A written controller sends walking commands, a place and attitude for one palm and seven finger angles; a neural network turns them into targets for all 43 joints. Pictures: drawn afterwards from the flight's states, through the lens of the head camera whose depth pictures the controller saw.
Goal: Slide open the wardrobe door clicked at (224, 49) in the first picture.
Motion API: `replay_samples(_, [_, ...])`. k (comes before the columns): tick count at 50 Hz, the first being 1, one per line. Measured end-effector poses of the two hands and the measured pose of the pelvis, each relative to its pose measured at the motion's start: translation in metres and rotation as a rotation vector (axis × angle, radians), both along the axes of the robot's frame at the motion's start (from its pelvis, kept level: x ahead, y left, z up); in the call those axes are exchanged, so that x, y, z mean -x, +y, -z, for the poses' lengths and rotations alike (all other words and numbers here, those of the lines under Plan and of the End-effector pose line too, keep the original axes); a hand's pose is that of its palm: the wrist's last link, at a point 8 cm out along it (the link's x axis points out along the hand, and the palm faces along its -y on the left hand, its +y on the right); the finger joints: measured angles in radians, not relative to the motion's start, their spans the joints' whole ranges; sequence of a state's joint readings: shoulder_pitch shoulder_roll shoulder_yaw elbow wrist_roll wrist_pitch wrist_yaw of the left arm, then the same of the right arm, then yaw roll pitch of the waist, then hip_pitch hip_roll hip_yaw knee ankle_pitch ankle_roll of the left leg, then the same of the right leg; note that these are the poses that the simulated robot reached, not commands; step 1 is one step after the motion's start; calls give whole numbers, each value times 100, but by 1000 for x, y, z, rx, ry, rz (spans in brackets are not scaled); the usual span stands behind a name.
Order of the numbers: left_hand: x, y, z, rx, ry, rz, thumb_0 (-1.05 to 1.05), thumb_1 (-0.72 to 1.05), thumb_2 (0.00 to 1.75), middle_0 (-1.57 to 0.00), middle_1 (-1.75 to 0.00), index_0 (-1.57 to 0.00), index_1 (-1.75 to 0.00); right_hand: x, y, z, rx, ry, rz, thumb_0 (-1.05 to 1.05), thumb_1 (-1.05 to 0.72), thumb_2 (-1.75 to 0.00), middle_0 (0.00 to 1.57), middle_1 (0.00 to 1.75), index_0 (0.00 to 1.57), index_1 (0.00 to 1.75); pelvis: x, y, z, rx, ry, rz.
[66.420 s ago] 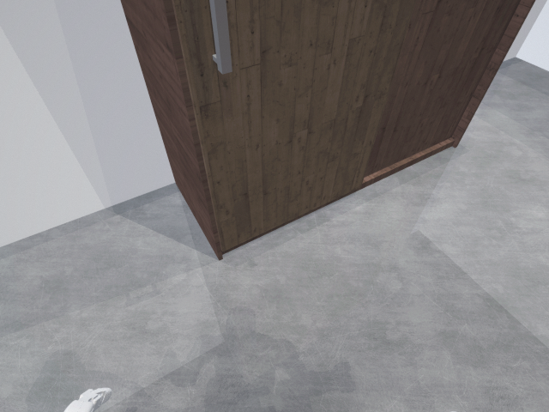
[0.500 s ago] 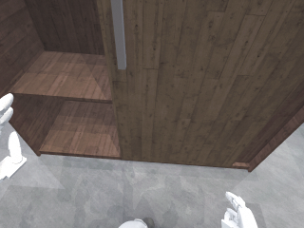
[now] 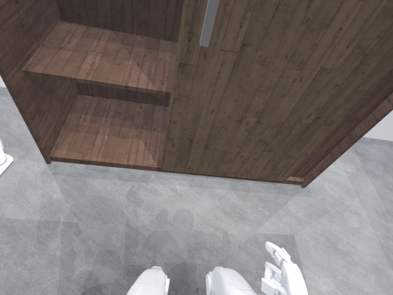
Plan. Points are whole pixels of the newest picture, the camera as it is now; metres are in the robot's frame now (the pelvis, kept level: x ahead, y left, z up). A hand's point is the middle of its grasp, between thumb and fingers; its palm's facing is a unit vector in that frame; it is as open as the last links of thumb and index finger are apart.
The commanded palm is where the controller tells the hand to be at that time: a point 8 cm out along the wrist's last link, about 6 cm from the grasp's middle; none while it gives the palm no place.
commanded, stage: stop stepping back and stand still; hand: left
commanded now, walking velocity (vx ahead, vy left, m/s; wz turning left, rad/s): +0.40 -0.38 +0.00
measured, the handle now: out of the picture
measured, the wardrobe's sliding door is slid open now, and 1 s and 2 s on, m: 0.59 0.59 0.59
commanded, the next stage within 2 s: let the arm hang, fingers relaxed in 0.96 s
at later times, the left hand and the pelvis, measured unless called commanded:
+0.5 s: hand out of the picture +0.08 +0.37 +0.20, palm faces +0.40 -0.88 -0.26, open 7.5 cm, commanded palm +0.02 +0.41 +0.20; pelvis -0.13 +0.12 +0.01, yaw -2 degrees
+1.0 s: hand out of the picture +0.05 +0.39 +0.21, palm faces +0.39 -0.80 -0.45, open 7.5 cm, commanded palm +0.00 +0.44 +0.20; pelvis -0.15 +0.14 +0.02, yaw -1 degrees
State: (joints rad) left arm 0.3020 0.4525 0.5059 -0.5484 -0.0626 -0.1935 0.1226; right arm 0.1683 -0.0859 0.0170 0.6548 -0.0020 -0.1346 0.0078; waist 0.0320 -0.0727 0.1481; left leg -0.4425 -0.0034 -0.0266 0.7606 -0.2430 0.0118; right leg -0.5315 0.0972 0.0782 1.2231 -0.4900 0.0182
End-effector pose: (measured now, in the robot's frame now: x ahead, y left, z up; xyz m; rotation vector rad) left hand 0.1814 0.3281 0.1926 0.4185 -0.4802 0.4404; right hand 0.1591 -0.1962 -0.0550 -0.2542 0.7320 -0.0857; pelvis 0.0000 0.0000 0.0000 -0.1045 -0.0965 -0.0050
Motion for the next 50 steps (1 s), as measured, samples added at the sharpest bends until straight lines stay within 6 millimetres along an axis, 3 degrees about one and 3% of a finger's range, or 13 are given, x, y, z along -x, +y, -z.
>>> replay_samples(5, [37,-9,-34,42,83,122,2,89,89,-21,-30,-20,-30,65,27,-30,-37,78,40,2,-90,-90,20,30,21,30,26,27,-41,34,30,11])
replay_samples(8, [75,-2,-54,-93,121,145,2,89,89,-21,-30,-21,-30,83,31,-33,-24,64,70,2,-90,-90,20,30,21,30,40,44,-43,17,73,-10])
replay_samples(11, [104,16,-43,-219,72,117,1,88,89,-21,-30,-21,-30,90,25,-9,25,32,90,1,-89,-90,20,30,21,30,62,60,-10,-98,109,82])
replay_samples(16, [100,88,-18,-98,-37,-7,1,88,89,-22,-30,-22,-30,109,41,11,83,-15,112,1,-90,-90,20,30,21,30,92,98,18,-43,57,23])
replay_samples(19, [102,112,6,17,0,-47,1,88,89,-21,-30,-21,-30,127,61,12,59,-52,145,2,-90,-90,20,29,20,30,110,112,21,-70,7,49])
replay_samples(22, [117,104,9,51,38,11,2,89,89,-21,-30,-20,-30,153,87,2,11,-38,121,2,-90,-90,20,29,20,30,123,114,7,-69,-6,44])
replay_samples(27, [159,73,-27,-28,30,133,2,89,89,-21,-30,-20,-30,183,112,-6,-37,39,54,1,-90,-90,20,30,21,30,137,120,-16,-9,25,31])
replay_samples(30, [181,78,-43,-178,33,86,1,88,89,-21,-30,-21,-30,185,113,6,-50,58,45,1,-90,-90,20,30,21,30,144,121,-11,-47,81,15])
replay_samples(33, [188,102,-42,-186,58,-1,1,88,89,-22,-30,-21,-30,183,108,16,-22,90,55,1,-90,-90,20,30,21,30,156,130,-9,-49,73,13])
replay_samples(36, [188,131,-32,-114,95,-90,1,88,89,-22,-30,-21,-30,182,107,11,-1,79,79,2,-90,-90,20,30,21,30,154,139,-12,-72,70,15])
replay_samples(39, [182,146,-9,-22,113,-111,1,88,89,-21,-30,-21,-30,174,105,11,45,0,97,2,-90,-90,20,30,21,30,152,154,-1,-59,67,10])
replay_samples(44, [165,129,8,45,166,-25,2,89,89,-21,-30,-20,-30,174,118,0,12,-30,101,1,-90,-90,20,29,20,30,158,154,-8,-94,31,13])
replay_samples(50, [169,97,-32,-134,150,62,2,89,89,-21,-30,-21,-30,172,126,-3,-55,-23,56,1,-90,-90,20,30,21,30,150,142,-17,-76,60,19])
